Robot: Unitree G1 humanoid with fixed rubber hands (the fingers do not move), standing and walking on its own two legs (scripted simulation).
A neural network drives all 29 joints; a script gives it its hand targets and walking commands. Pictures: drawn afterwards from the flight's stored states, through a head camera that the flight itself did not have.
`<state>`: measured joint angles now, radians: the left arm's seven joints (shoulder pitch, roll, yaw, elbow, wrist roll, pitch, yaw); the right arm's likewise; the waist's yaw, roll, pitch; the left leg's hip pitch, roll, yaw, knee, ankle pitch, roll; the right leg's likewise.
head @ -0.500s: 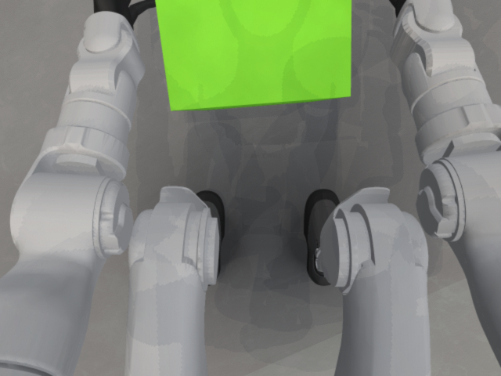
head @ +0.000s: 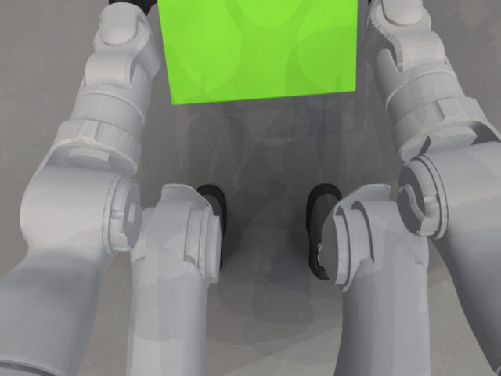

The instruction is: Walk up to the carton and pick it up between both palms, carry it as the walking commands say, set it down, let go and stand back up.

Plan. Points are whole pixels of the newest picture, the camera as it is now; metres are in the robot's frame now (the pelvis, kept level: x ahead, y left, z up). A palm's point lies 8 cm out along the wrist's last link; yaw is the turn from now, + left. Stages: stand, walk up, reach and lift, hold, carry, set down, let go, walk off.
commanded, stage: reach and lift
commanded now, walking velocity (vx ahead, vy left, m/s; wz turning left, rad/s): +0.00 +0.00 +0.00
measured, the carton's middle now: (257, 19) +0.53 +0.01 -0.25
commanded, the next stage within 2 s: none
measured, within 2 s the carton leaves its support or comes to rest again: leaves its support in 0.62 s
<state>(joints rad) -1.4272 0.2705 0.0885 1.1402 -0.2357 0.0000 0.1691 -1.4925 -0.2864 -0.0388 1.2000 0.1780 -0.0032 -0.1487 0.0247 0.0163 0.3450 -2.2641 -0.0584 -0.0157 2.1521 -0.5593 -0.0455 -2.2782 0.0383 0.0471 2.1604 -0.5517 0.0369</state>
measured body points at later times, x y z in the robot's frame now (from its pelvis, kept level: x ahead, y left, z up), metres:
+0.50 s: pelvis +0.01 +0.00 -0.02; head +0.37 -0.01 +0.25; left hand +0.55 +0.15 -0.19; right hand +0.56 -0.15 -0.19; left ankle +0.12 +0.12 -0.34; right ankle +0.11 -0.13 -0.34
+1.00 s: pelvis +0.00 +0.00 +0.01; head +0.34 -0.01 +0.30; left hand +0.55 +0.15 -0.13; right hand +0.56 -0.15 -0.13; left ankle +0.12 +0.12 -0.34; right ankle +0.11 -0.13 -0.34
